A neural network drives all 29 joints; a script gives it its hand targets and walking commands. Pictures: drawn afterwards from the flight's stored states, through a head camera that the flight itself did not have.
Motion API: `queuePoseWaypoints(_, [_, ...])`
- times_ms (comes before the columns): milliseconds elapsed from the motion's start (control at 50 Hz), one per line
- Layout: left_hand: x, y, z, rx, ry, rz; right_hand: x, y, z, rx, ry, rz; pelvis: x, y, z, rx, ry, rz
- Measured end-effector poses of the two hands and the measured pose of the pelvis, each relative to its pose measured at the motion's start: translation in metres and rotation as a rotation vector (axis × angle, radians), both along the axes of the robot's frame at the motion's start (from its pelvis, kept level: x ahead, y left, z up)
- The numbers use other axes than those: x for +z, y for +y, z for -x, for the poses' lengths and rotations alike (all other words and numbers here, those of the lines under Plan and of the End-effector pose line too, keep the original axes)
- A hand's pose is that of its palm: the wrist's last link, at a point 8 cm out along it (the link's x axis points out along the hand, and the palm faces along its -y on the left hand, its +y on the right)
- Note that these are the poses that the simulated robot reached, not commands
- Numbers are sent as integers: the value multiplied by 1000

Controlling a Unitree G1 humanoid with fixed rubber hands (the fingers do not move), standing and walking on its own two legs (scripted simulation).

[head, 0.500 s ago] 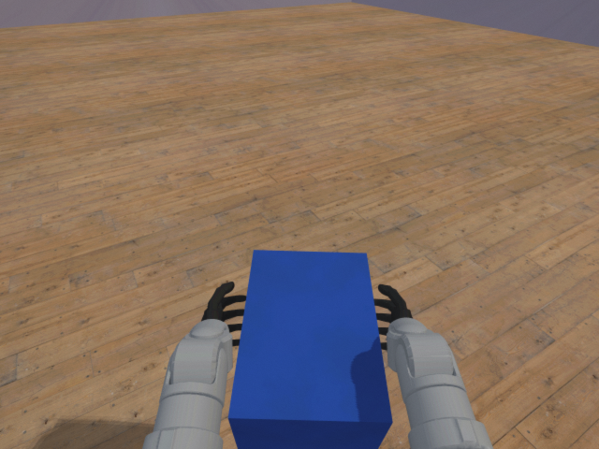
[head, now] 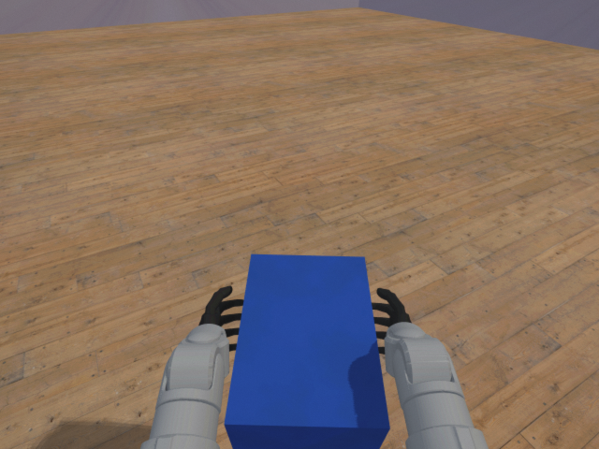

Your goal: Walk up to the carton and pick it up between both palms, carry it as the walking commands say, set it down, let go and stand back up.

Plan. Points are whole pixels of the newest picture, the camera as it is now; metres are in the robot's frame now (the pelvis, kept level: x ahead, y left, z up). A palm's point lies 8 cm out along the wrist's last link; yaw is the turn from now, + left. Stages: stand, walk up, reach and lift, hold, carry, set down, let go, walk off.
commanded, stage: hold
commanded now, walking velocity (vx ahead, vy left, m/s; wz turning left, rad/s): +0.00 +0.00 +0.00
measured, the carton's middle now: (305, 369) +0.28 +0.01 -0.02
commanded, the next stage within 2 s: carry in 0.94 s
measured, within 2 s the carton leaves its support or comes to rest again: neither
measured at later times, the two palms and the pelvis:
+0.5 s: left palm (213, 335) +0.29 +0.13 +0.05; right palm (400, 335) +0.29 -0.13 +0.05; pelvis +0.00 +0.00 +0.00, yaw +0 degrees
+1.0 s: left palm (211, 334) +0.29 +0.14 +0.05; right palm (398, 335) +0.29 -0.12 +0.05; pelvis +0.00 +0.00 +0.00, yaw -1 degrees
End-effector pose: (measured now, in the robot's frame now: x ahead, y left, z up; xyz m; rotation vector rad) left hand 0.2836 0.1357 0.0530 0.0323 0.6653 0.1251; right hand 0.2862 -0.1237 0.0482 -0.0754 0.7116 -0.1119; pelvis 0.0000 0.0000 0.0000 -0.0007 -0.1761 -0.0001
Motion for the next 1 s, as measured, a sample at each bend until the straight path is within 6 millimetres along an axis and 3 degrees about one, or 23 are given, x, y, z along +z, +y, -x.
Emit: queuePoseWaypoints(1000, [1, 1, -5, -9, 5, -7, 0, 1, -4, 5, 4, 6, 1, 1, -4, -9, 46, 2])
